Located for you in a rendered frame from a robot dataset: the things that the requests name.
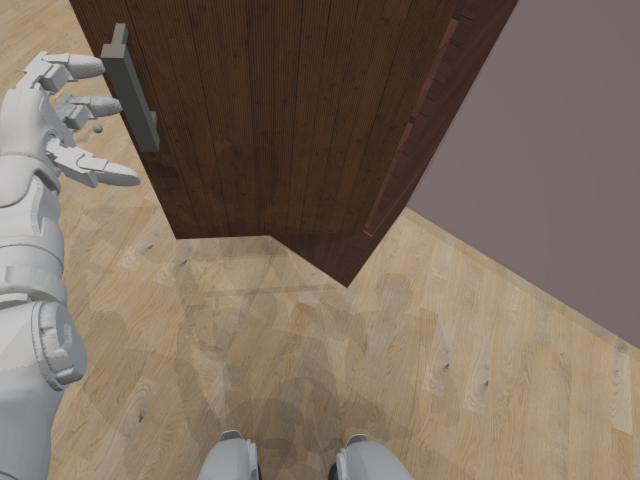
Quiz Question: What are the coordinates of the robot left forearm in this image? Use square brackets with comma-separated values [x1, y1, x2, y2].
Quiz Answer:
[0, 155, 67, 310]

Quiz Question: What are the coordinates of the handle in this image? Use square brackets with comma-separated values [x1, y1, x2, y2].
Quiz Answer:
[100, 23, 160, 152]

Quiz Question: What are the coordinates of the robot left hand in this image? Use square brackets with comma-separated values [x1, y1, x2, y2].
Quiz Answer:
[0, 51, 141, 188]

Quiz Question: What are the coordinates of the left robot upper arm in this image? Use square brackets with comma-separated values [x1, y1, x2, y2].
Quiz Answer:
[0, 300, 87, 480]

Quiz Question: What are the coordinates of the left robot shin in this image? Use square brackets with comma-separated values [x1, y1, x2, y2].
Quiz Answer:
[220, 430, 244, 442]

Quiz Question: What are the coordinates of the left robot thigh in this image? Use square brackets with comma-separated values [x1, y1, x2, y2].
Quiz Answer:
[197, 438, 259, 480]

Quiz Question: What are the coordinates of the cupboard door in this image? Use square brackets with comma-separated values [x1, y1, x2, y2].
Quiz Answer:
[69, 0, 459, 239]

